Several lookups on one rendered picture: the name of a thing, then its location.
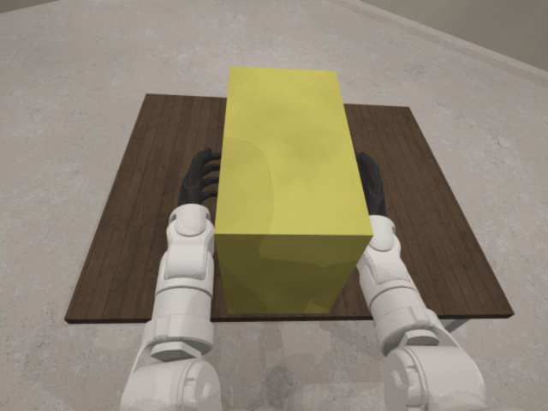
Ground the robot right forearm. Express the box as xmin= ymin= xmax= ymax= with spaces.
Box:
xmin=356 ymin=215 xmax=487 ymax=404

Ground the robot left hand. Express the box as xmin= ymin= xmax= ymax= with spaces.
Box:
xmin=178 ymin=147 xmax=222 ymax=207

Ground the robot left upper arm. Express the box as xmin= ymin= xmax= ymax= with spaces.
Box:
xmin=121 ymin=358 xmax=223 ymax=411

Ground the table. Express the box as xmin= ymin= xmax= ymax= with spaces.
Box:
xmin=64 ymin=93 xmax=515 ymax=333

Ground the robot left forearm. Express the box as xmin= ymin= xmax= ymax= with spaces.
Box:
xmin=120 ymin=204 xmax=214 ymax=411

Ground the robot right hand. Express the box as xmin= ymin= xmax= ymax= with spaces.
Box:
xmin=354 ymin=152 xmax=386 ymax=217

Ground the robot right upper arm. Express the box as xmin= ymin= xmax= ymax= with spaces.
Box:
xmin=383 ymin=345 xmax=525 ymax=411

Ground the carton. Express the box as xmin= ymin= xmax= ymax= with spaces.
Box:
xmin=214 ymin=67 xmax=373 ymax=314

